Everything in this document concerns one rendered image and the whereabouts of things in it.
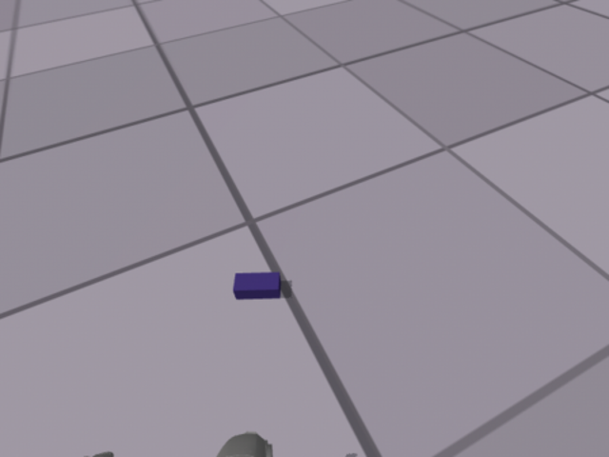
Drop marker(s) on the carton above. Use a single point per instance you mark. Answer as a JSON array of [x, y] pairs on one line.
[[259, 285]]

